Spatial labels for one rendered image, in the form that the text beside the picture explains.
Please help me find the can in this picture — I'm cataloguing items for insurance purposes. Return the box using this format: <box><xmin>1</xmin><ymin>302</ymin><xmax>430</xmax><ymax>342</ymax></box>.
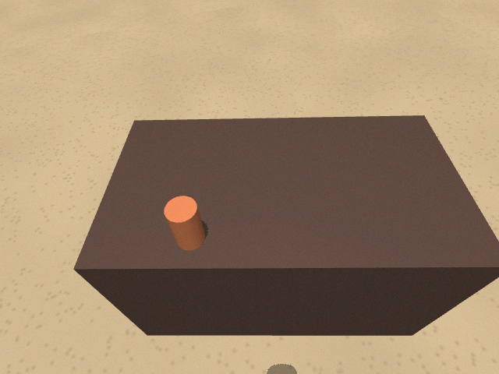
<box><xmin>164</xmin><ymin>196</ymin><xmax>205</xmax><ymax>251</ymax></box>

